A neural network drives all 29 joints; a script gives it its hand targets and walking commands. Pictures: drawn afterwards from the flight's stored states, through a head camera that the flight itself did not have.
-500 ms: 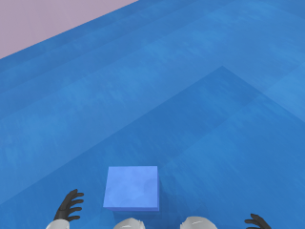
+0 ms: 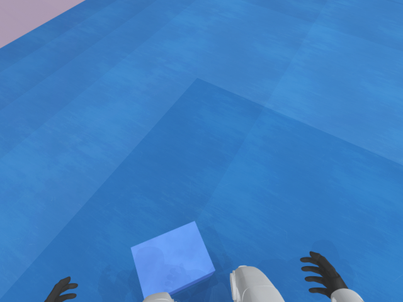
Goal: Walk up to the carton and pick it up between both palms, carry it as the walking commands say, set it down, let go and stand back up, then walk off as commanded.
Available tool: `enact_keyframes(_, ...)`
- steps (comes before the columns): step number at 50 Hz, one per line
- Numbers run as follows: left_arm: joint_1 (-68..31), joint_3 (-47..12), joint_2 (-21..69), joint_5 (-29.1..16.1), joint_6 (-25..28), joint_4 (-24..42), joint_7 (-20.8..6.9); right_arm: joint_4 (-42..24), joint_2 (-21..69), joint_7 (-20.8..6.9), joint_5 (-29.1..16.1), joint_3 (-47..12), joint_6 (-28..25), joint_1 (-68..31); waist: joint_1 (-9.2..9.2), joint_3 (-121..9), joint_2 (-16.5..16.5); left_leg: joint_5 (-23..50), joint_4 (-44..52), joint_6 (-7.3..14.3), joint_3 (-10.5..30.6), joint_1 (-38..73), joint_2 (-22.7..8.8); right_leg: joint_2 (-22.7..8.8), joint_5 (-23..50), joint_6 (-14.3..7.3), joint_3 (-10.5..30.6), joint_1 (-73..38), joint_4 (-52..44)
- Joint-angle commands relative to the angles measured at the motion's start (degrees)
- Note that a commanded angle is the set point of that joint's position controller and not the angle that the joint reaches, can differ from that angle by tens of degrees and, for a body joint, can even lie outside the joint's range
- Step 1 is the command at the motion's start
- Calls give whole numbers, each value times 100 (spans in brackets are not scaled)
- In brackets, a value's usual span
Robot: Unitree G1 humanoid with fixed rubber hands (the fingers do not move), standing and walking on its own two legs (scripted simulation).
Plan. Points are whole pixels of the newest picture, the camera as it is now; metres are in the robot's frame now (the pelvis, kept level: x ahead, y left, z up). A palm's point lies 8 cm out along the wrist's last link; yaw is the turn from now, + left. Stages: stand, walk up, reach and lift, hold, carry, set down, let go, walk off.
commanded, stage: walk off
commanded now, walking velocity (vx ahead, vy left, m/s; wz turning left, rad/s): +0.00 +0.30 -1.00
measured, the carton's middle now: (173, 262) +0.27 +0.12 -0.67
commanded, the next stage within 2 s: none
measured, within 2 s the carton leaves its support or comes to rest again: neither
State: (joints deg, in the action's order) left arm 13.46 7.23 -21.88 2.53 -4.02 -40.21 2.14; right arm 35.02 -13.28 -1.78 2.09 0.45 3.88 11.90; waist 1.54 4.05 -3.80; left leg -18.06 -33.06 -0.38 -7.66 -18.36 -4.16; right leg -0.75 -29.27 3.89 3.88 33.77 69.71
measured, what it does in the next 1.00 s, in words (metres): steps to the left, turning right: right foot, then left foot 0.08 m higher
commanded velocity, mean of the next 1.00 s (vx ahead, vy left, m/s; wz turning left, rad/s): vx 0.00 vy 0.30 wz -1.00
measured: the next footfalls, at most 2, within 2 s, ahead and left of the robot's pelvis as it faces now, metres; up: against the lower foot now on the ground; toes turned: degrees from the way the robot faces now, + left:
right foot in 0.24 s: +0.01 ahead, -0.01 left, +0.00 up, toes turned -24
left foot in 0.38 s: +0.17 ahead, +0.28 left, +0.08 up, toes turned -25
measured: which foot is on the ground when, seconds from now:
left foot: down 0.00-0.24, up 0.26-0.36, down 0.38-0.50, up 0.52-0.62, down 0.64-1.00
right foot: up 0.00-0.22, down 0.24-0.64, up 0.66-1.00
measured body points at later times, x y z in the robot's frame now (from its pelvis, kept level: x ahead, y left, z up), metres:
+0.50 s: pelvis +0.04 +0.13 +0.01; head +0.09 +0.07 +0.45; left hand +0.26 +0.38 -0.09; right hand +0.06 -0.16 -0.12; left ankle +0.14 +0.29 -0.65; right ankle -0.03 +0.01 -0.73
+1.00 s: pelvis +0.16 +0.27 -0.01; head +0.19 +0.22 +0.44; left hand +0.48 +0.25 -0.11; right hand -0.03 +0.07 -0.14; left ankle +0.19 +0.32 -0.73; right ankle +0.09 +0.26 -0.72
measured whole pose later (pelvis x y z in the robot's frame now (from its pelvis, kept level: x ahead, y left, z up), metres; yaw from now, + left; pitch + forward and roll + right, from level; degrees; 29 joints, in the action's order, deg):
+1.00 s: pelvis +0.16 +0.27 -0.01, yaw -60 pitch +3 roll +0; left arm 6.2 3.5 -15.6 1.5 -3.8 -38.9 0.3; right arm 38.5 -15.1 1.2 2.4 1.5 3.6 16.9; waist -3.0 4.3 1.1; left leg -24.2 -37.3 4.7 -23.1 -15.6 -5.0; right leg -0.5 -26.8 -0.2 -9.0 20.8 44.0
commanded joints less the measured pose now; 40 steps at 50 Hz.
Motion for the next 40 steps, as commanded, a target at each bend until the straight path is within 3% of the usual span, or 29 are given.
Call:
enact_keyframes(1,243,23,-334,-51,41,249,-140,-302,-610,166,34,193,-134,-74,-58,-527,1537,2120,1086,656,163,797,-933,-70,377,32,-643,271,547)
enact_keyframes(4,-354,-112,-49,-71,32,453,-191,-102,-616,259,40,214,-123,548,-436,-498,1537,2478,975,934,204,1556,-1278,-136,176,-18,-880,418,-519)
enact_keyframes(7,-642,-237,234,-103,11,590,-218,11,-654,302,57,222,-96,773,-545,-610,1556,3217,697,1021,-133,1688,-1419,-82,-161,-246,-1108,-249,-1720)
enact_keyframes(9,-425,-280,339,-129,13,521,-199,50,-711,309,55,226,-64,700,-400,-732,1543,3514,393,936,-423,1429,-1370,56,9,-388,-1338,-980,-2388)
enact_keyframes(10,-183,-262,308,-115,34,464,-171,42,-750,303,43,228,-50,625,-230,-791,1465,3402,43,821,-603,1090,-1312,68,194,-461,-1341,-1509,-2731)
enact_keyframes(11,277,-212,195,-84,79,355,-130,17,-809,298,20,241,-43,494,111,-903,1210,3324,-642,577,-919,492,-1161,37,601,-575,-1229,-2371,-3388)
enact_keyframes(12,888,-101,-158,-35,166,257,-89,10,-866,285,1,270,-42,540,539,-987,473,2590,-1653,199,-1096,-707,-930,-435,1483,-661,-487,-3718,-4477)
enact_keyframes(13,1253,83,-833,23,190,254,-37,-204,-564,250,119,203,-37,381,608,-675,-939,-1562,-3087,-110,-904,-2748,-309,-2210,2147,-902,1998,-4636,-4902)
enact_keyframes(14,1371,244,-1484,-92,78,336,114,-732,-749,166,132,200,42,5,725,-1118,-1497,-2056,-3818,-409,520,-3145,-11,-3205,3775,-1955,3766,-3819,-5026)
enact_keyframes(15,1097,195,-1111,-106,23,389,159,-682,-974,109,138,267,66,-221,535,-820,-580,-1493,-4181,-563,880,-3110,-241,-2970,3798,-1984,3145,-3596,-5030)
enact_keyframes(17,213,36,-669,-129,11,500,133,-465,-882,67,67,270,59,-124,55,-105,-89,-475,-4006,-695,841,-2916,-290,-2046,3739,-1476,2004,-2820,-4949)
enact_keyframes(19,-53,5,-592,-145,128,479,94,-324,-804,16,124,275,109,211,-129,-300,-239,-33,-3788,-708,804,-2330,-185,-1514,4391,-1182,1344,-2424,-4648)
enact_keyframes(20,0,27,-635,-132,182,426,63,-320,-725,-16,95,263,135,294,-162,-466,-287,87,-3746,-683,789,-2149,-110,-1364,4457,-1105,1204,-2353,-4506)
enact_keyframes(22,169,98,-759,-84,239,332,33,-421,-553,-68,45,214,165,169,-80,-608,-424,142,-3319,-635,731,-1961,21,-1179,4038,-1024,1200,-2240,-4405)
enact_keyframes(26,312,250,-1053,-41,171,286,19,-692,-405,-132,19,185,159,-389,196,-444,-991,-79,-1924,-712,562,-1534,333,-1023,2200,-887,1652,-1820,-4602)
enact_keyframes(28,123,263,-1182,-35,171,319,28,-715,-415,-100,-18,224,127,-435,174,-424,-1293,-308,-1043,-738,630,-989,424,-1037,1972,-744,1891,-1628,-4690)
enact_keyframes(29,10,267,-1262,-25,187,337,33,-657,-474,-66,-36,261,110,-260,91,-504,-1447,-406,-562,-716,677,-485,461,-1091,2127,-652,2054,-1489,-4676)
enact_keyframes(30,-177,262,-1279,-21,205,381,41,-495,-554,-26,-47,310,98,155,-120,-612,-1467,-278,36,-641,708,252,485,-1062,2254,-519,2141,-1177,-4556)
enact_keyframes(31,-343,223,-1119,-27,242,424,50,-244,-664,24,-31,364,73,763,-448,-759,-1103,184,752,-520,594,1267,424,-836,2140,-337,1924,-708,-4181)
enact_keyframes(32,-90,114,-614,8,293,394,49,-61,-946,55,16,448,20,1252,-617,-996,-58,18,1274,-338,977,2204,-220,-248,1139,-129,1296,-42,-3167)
enact_keyframes(33,482,11,188,18,246,447,83,-266,-1693,7,11,492,-5,1010,-339,-1309,2142,383,1385,207,2279,2420,-1917,742,-1172,130,182,954,-1379)
enact_keyframes(34,167,-16,-31,60,160,529,154,-407,-1647,-57,-50,480,-13,664,-598,-1357,2721,201,1914,790,2487,1370,-2110,247,-1130,119,-101,863,-238)
enact_keyframes(36,-105,128,-473,8,62,365,52,-390,-845,-22,3,221,-66,-54,-198,-437,1792,37,1867,646,1370,274,-1403,45,-216,-113,-215,556,583)
enact_keyframes(37,59,143,-528,-13,39,244,-32,-377,-720,35,27,189,-88,-272,-26,-427,1675,467,1655,556,900,327,-1130,-14,142,-97,-328,409,744)
enact_keyframes(38,272,104,-468,-23,30,116,-100,-378,-650,119,27,190,-106,-382,48,-444,1583,1083,1418,599,487,427,-979,-48,353,-50,-500,300,855)
enact_keyframes(40,108,3,-267,-43,40,141,-168,-262,-601,205,38,196,-131,-57,-106,-451,1417,1675,1189,706,217,829,-973,-77,456,11,-700,313,346)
